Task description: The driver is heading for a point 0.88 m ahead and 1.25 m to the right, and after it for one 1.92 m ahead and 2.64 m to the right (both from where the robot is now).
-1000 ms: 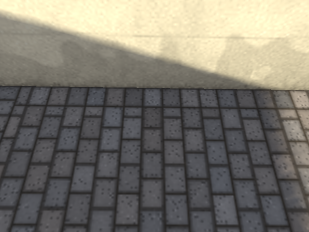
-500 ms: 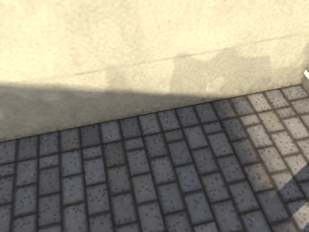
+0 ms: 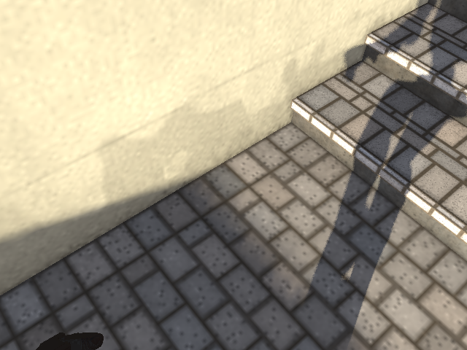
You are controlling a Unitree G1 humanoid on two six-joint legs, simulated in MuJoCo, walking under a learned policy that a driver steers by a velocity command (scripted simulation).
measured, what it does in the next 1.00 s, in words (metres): walks ahead, turning right: right foot, then left foot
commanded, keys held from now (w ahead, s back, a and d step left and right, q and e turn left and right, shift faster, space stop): w+e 0.76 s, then w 0.24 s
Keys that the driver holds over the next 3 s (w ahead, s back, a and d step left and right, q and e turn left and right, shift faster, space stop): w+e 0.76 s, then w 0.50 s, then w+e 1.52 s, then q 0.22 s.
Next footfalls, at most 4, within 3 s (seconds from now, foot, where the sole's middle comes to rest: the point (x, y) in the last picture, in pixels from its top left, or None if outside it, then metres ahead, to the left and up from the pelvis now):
0.10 right None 0.23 -0.13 -0.77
0.54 left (198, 332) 0.53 0.04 -0.77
1.06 right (315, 293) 0.61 -0.31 -0.77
1.54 left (294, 202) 0.95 -0.31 -0.77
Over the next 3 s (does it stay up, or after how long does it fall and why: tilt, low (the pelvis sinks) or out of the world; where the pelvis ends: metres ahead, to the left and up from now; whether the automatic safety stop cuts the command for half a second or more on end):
stays up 1.02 -1.12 0.26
